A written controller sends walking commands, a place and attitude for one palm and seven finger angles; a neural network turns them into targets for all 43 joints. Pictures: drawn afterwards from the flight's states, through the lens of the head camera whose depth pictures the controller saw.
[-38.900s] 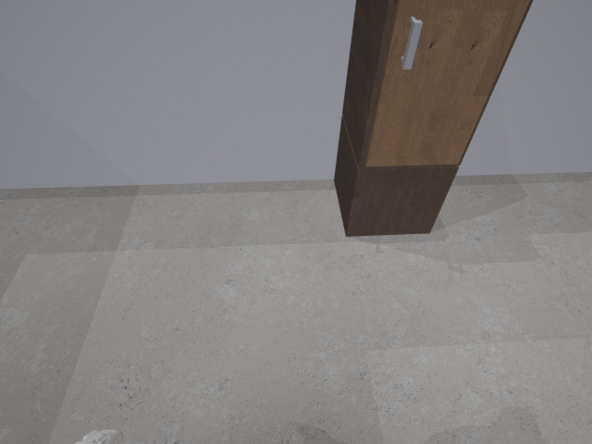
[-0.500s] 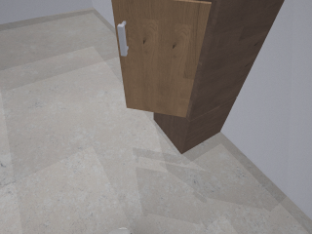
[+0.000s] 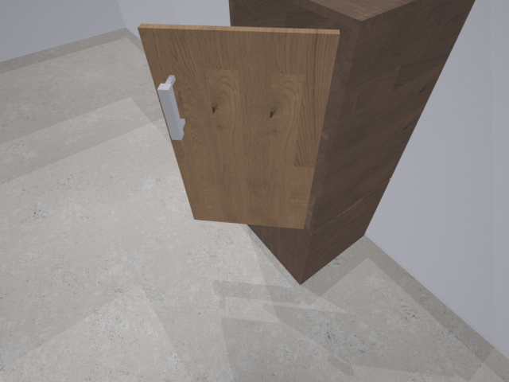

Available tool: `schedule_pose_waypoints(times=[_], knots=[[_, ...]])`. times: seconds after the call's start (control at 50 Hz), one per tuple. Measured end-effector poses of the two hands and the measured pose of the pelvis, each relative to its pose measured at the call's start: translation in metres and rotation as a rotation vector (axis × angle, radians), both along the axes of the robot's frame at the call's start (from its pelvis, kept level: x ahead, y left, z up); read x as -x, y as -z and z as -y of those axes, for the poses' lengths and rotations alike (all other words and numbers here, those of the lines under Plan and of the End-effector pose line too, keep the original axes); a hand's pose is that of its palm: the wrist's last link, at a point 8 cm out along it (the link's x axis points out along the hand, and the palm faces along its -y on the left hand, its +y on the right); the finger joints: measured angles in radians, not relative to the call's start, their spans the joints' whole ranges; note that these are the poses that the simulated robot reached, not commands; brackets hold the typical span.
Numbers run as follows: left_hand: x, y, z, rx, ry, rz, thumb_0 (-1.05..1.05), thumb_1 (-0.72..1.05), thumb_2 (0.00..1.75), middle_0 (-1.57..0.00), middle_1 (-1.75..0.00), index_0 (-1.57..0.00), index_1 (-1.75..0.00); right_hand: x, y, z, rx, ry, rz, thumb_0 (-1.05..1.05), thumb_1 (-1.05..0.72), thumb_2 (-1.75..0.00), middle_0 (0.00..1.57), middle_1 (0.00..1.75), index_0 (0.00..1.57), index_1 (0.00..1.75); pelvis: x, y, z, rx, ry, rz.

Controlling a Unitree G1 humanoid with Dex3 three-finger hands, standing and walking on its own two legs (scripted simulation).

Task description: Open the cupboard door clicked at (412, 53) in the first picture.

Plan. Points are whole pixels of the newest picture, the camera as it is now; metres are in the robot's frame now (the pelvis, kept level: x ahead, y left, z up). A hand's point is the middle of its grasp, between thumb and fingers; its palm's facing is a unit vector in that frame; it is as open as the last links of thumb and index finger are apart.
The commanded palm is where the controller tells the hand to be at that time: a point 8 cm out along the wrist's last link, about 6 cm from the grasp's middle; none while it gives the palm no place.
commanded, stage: come to a stop and stand still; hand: left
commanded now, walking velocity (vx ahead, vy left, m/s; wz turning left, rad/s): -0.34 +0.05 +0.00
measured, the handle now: (174, 107) +0.60 +0.20 +0.10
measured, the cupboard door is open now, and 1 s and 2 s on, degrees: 47 47 47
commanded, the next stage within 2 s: look again from close up in 0.92 s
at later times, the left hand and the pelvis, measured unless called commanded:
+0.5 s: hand out of the picture +0.08 +0.20 -0.17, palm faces -0.01 -0.96 -0.28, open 7.4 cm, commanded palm none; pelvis +0.02 +0.00 -0.01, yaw -3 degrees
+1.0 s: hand out of the picture -0.01 +0.19 -0.17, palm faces -0.05 -0.98 -0.19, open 7.4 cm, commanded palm none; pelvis -0.01 +0.01 +0.00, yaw -3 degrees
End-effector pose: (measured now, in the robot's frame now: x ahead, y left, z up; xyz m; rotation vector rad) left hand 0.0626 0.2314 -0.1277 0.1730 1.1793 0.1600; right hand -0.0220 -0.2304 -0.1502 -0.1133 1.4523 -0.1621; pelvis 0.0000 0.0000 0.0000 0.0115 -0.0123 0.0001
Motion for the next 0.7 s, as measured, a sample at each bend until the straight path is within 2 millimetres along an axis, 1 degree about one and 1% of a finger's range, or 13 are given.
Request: schedule_pose_waypoints(times=[0.04, 0.08, 0.18, 0.24, 0.3, 0.36, 0.42, 0.48, 0.54, 0.6, 0.64, 0.7], knots=[[-0.004, 0.000, -0.001, 0.003, -0.003, -0.035, 0.00, 0.92, 0.90, -0.20, -0.30, -0.20, -0.30, -0.017, -0.006, -0.005, 0.004, 0.010, 0.015, 0.00, -0.92, -0.90, 0.20, 0.29, 0.20, 0.30, -0.010, -0.004, -0.003, -0.002, 0.007, -0.006], [-0.007, 0.003, -0.006, 0.004, -0.004, -0.069, 0.00, 0.93, 0.90, -0.21, -0.30, -0.20, -0.30, -0.035, -0.009, -0.011, 0.008, 0.015, 0.041, 0.00, -0.92, -0.90, 0.20, 0.29, 0.20, 0.30, -0.019, -0.006, -0.007, -0.003, 0.015, -0.008], [-0.016, 0.019, -0.024, 0.015, -0.013, -0.126, 0.00, 0.93, 0.90, -0.21, -0.30, -0.20, -0.30, -0.074, -0.006, -0.024, 0.040, 0.012, 0.105, 0.00, -0.92, -0.90, 0.20, 0.29, 0.20, 0.30, -0.036, 0.003, -0.022, 0.012, 0.032, 0.002], [-0.021, 0.020, -0.032, 0.007, -0.019, -0.141, 0.00, 0.92, 0.90, -0.21, -0.30, -0.20, -0.30, -0.090, -0.010, -0.026, 0.057, -0.002, 0.137, 0.00, -0.93, -0.90, 0.20, 0.29, 0.20, 0.30, -0.038, 0.003, -0.025, 0.005, 0.036, -0.001], [-0.025, 0.015, -0.035, -0.005, -0.023, -0.135, 0.00, 0.92, 0.90, -0.20, -0.30, -0.20, -0.30, -0.102, -0.013, -0.023, 0.064, -0.020, 0.163, 0.00, -0.92, -0.90, 0.20, 0.29, 0.20, 0.30, -0.035, 0.001, -0.023, 0.017, 0.027, -0.004], [-0.027, 0.009, -0.034, -0.018, -0.022, -0.113, 0.00, 0.91, 0.90, -0.20, -0.30, -0.20, -0.30, -0.107, -0.014, -0.015, 0.067, -0.030, 0.182, 0.00, -0.92, -0.90, 0.20, 0.30, 0.20, 0.30, -0.030, -0.001, -0.018, 0.024, 0.024, -0.007], [-0.025, 0.005, -0.028, -0.033, -0.017, -0.085, 0.00, 0.91, 0.90, -0.20, -0.30, -0.20, -0.30, -0.110, -0.010, -0.002, 0.060, -0.028, 0.200, 0.00, -0.91, -0.90, 0.20, 0.30, 0.20, 0.30, -0.026, 0.002, -0.009, 0.017, 0.026, -0.010], [-0.016, 0.007, -0.019, -0.065, 0.013, -0.073, 0.00, 0.91, 0.90, -0.20, -0.30, -0.20, -0.30, -0.110, -0.004, 0.012, 0.053, -0.008, 0.230, 0.00, -0.91, -0.90, 0.20, 0.30, 0.20, 0.30, -0.021, 0.008, -0.001, 0.009, 0.047, -0.006], [-0.004, 0.006, -0.008, -0.057, 0.038, -0.050, 0.00, 0.91, 0.90, -0.20, -0.30, -0.20, -0.30, -0.111, -0.011, 0.019, 0.056, 0.005, 0.279, 0.00, -0.91, -0.90, 0.20, 0.29, 0.20, 0.30, -0.014, 0.007, 0.001, 0.021, 0.053, 0.011], [0.006, 0.009, -0.002, -0.033, 0.051, -0.039, 0.00, 0.91, 0.90, -0.20, -0.30, -0.20, -0.30, -0.112, -0.019, 0.019, 0.066, 0.007, 0.334, 0.00, -0.91, -0.90, 0.20, 0.29, 0.20, 0.30, -0.008, 0.007, 0.000, 0.025, 0.052, 0.026], [0.011, 0.015, 0.000, -0.012, 0.054, -0.034, 0.00, 0.91, 0.90, -0.21, -0.30, -0.20, -0.30, -0.110, -0.020, 0.016, 0.071, -0.003, 0.364, 0.00, -0.91, -0.90, 0.20, 0.29, 0.20, 0.30, -0.005, 0.010, -0.002, 0.040, 0.042, 0.031], [0.016, 0.019, 0.002, 0.015, 0.046, -0.034, 0.00, 0.91, 0.90, -0.21, -0.30, -0.20, -0.30, -0.097, -0.023, 0.006, 0.067, -0.033, 0.352, 0.00, -0.91, -0.90, 0.20, 0.29, 0.20, 0.30, 0.002, 0.009, -0.003, 0.037, 0.039, 0.036]])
